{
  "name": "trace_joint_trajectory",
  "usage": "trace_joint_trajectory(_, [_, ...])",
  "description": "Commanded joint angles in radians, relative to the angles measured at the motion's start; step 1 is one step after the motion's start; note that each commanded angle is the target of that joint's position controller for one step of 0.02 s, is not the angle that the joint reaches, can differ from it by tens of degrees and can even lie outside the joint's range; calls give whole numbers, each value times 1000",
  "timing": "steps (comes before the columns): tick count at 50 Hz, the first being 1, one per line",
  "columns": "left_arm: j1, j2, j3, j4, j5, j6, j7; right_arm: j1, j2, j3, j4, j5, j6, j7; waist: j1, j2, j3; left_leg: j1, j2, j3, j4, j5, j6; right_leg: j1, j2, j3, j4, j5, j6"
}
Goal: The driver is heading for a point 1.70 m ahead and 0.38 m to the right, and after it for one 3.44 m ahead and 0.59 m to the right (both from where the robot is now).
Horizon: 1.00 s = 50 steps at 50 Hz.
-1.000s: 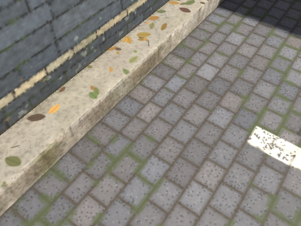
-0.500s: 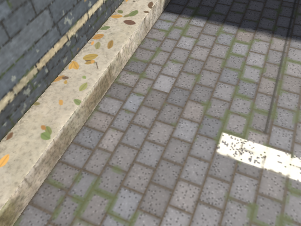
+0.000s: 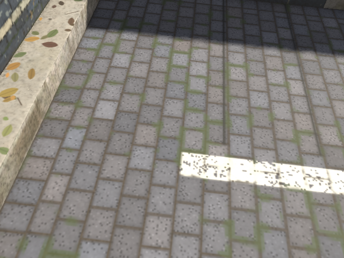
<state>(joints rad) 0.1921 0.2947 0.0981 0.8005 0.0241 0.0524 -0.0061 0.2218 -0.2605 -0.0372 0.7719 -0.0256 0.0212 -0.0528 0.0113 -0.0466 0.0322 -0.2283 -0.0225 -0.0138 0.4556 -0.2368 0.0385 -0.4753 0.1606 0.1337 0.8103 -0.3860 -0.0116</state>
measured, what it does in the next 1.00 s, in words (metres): steps on the spot, turning right: right foot, then left foot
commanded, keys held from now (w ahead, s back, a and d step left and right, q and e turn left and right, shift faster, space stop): e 0.62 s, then no key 0.38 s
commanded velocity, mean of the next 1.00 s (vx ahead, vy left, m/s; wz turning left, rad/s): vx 0.00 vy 0.00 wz -0.48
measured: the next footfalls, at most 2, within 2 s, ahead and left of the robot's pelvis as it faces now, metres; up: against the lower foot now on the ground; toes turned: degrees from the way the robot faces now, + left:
right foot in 0.38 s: -0.01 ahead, -0.12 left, +0.00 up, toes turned -15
left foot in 0.88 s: +0.09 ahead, +0.04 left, +0.00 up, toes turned -27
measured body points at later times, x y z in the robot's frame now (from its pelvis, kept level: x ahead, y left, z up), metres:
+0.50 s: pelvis -0.02 -0.03 +0.00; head +0.01 -0.07 +0.44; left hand +0.20 +0.20 -0.10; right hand +0.00 -0.33 -0.13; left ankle +0.00 +0.10 -0.68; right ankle -0.04 -0.11 -0.74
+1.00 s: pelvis +0.00 -0.01 +0.00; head +0.03 +0.00 +0.45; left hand +0.21 +0.18 -0.14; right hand -0.01 -0.30 -0.10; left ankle +0.05 +0.07 -0.74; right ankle -0.07 -0.10 -0.72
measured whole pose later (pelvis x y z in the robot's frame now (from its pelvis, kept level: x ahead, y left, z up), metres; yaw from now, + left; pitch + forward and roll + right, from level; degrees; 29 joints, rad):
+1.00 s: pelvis +0.00 -0.01 +0.00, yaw -28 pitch -1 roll -1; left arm 0.21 0.28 0.04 0.81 0.01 0.05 0.00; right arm 0.21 -0.24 0.00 0.74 -0.02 0.02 -0.02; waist 0.00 -0.04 0.05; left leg -0.20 -0.02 0.00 0.44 -0.23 0.04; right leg -0.28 0.11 0.13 0.70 -0.44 -0.02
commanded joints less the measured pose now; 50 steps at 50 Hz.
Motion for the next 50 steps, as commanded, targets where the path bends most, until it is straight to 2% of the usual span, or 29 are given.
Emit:
trace_joint_trajectory(1, [72, 116, 33, -29, 10, 1, -14, -130, -116, -23, -108, -2, -18, 2, 63, 168, -8, -13, 248, -176, -214, 156, 131, -48, -55, -27, 343, -5, 22])
trace_joint_trajectory(2, [86, 113, 31, -22, 6, 8, -24, -121, -113, -21, -116, -1, -18, 1, 52, 193, -17, 27, 230, -128, -191, 252, 132, -71, -58, -46, 379, -2, 36])
trace_joint_trajectory(3, [70, 108, 26, -28, 2, 11, -29, -89, -115, -22, -112, -2, -18, 3, 31, 183, -23, 70, 227, -99, -171, 325, 137, -90, -67, -62, 374, -2, 49])
trace_joint_trajectory(6, [-14, 86, 11, -64, -4, 17, -36, 28, -141, -35, -84, 1, -19, 4, -35, 181, -35, 225, 265, -83, -128, 468, 164, -148, -96, -86, 278, -21, 80])
trace_joint_trajectory(8, [-41, 77, 3, -80, -8, 22, -40, 60, -159, -43, -73, 0, -19, 7, -56, 200, -46, 271, 288, -72, -110, 511, 173, -132, -112, -101, 200, -44, 85])
trace_joint_trajectory(12, [-65, 61, -13, -109, -19, 24, -47, 33, -182, -54, -76, -5, -18, 25, -56, 229, -57, 204, 304, -6, -81, 525, 163, 26, -135, -161, 19, -73, 57])
trace_joint_trajectory(14, [-62, 66, -15, -120, -24, 22, -46, 24, -197, -60, -73, -5, -15, 34, -54, 246, -65, 175, 311, 15, -54, 542, 154, 100, -128, -195, -59, -77, 35])
trace_joint_trajectory(16, [-48, 68, -16, -127, -25, 16, -43, 18, -209, -65, -69, 1, -12, 39, -42, 248, -72, 159, 322, 26, -11, 525, 135, 160, -122, -214, -167, -43, 12])
trace_joint_trajectory(17, [-21, 64, -16, -122, -18, 9, -39, 4, -210, -66, -68, 10, -9, 40, -16, 226, -78, 125, 314, 53, 40, 476, 106, 227, -115, -220, -279, 36, -4])
trace_joint_trajectory(18, [12, 74, -14, -112, -6, -2, -29, 13, -205, -66, -60, 15, -5, 41, 12, 167, -87, 55, 298, 91, 124, 368, 52, 327, -114, -190, -422, 173, -20])
trace_joint_trajectory(19, [49, 158, 4, -110, 12, -19, -17, 47, -165, -57, -68, 10, 0, 45, 20, -41, -103, -128, 224, 167, 348, 89, -17, 471, -275, 64, -540, 258, -58])
trace_joint_trajectory(20, [75, 313, 38, -127, -8, -26, -14, 0, -82, -31, -151, 0, 10, 41, 13, -262, -76, -385, 37, 163, 505, -423, -77, 491, -547, 422, -507, 729, -221])
trace_joint_trajectory(21, [151, 270, 40, -107, -21, -26, -13, -55, -128, -37, -143, -3, 24, 26, 83, -114, -117, -375, 60, 20, 643, -426, -77, 489, -540, 359, -470, 763, -308])
trace_joint_trajectory(22, [101, 210, 20, -106, -21, -23, -7, -51, -132, -40, -133, 11, 30, 28, 41, -82, -64, -385, 73, -5, 678, -349, -72, 444, -476, 272, -471, 702, -297])
trace_joint_trajectory(23, [18, 165, 5, -117, -18, -17, 0, -40, -140, -43, -118, 19, 25, 32, 3, -61, -18, -371, 87, -21, 642, -255, -69, 390, -398, 200, -489, 613, -249])
trace_joint_trajectory(24, [-28, 145, -3, -126, -23, -16, 7, -34, -158, -50, -114, 9, 21, 35, -16, -81, -11, -363, 88, -19, 617, -198, -71, 384, -347, 168, -493, 588, -215])
trace_joint_trajectory(25, [-38, 135, -6, -132, -23, -16, 11, -5, -166, -52, -98, -3, 22, 40, -22, -93, -34, -335, 75, -9, 629, -162, -78, 383, -318, 144, -485, 635, -208])
trace_joint_trajectory(28, [6, 158, 0, -123, -23, -23, 4, 4, -145, -48, -98, 2, 30, 46, -16, -48, -71, -325, 54, -10, 608, -137, -89, 396, -311, 163, -480, 625, -213])
trace_joint_trajectory(32, [50, 166, 4, -112, -14, -23, 4, -33, -134, -43, -112, 3, 37, 38, 9, -72, -51, -347, 44, -20, 502, -145, -91, 402, -316, 232, -489, 494, -227])
trace_joint_trajectory(37, [63, 156, -5, -100, 0, -25, 6, -56, -117, -33, -117, 12, 30, 34, 24, -67, -59, -235, 27, -12, 378, -163, -65, 354, -318, 258, -465, 511, -224])
trace_joint_trajectory(41, [31, 150, -14, -88, 3, -21, 7, -29, -110, -26, -111, 24, 23, 26, 7, -74, -60, -84, 3, 1, 218, -176, -36, 303, -311, 287, -429, 577, -198])
trace_joint_trajectory(43, [-4, 132, -25, -80, -13, -18, 14, 36, -86, -17, -86, 20, 12, 20, -44, -46, -59, 73, 2, 7, -46, -21, -18, 250, -275, 284, -391, 517, -144])
trace_joint_trajectory(44, [6, 98, -38, -78, -17, -23, 18, 41, -99, -14, -85, 7, -1, 13, -41, 6, -66, 169, 75, -70, -156, 70, -8, 189, -238, 271, -366, 381, -89])
trace_joint_trajectory(45, [64, 31, -55, -77, -13, -28, 18, 32, -155, -14, -100, -12, -14, 7, -6, 195, -99, 238, 295, -296, -229, 148, 30, 134, -141, 157, -218, 120, -38])
trace_joint_trajectory(46, [63, 84, -41, -70, -17, -19, 24, -26, -208, -23, -103, -1, -11, 18, 5, 262, -49, 71, 384, -390, -208, 281, 161, 142, -32, 20, -173, -125, -25])
trace_joint_trajectory(47, [55, 120, -31, -54, -5, -12, 24, -27, -163, -13, -99, 6, -16, 27, -4, 210, -29, 28, 375, -376, -211, 283, 206, 176, -67, 16, -68, -156, -15])
trace_joint_trajectory(48, [47, 108, -30, -40, -10, -10, 17, -49, -124, 1, -94, 11, -22, 31, 5, 187, -8, 12, 328, -319, -211, 265, 196, 179, -75, 14, -39, -121, -8])
trace_joint_trajectory(49, [52, 96, -32, -24, -15, -9, 13, -70, -114, 6, -92, 7, -23, 31, 14, 181, -2, 10, 275, -255, -201, 262, 168, 189, -78, 6, -27, -90, 4])
trace_joint_trajectory(50, [53, 85, -35, -15, -12, -6, 6, -71, -116, 8, -83, 8, -25, 25, 16, 201, -9, 35, 248, -219, -187, 298, 150, 188, -87, -8, -39, -64, 12])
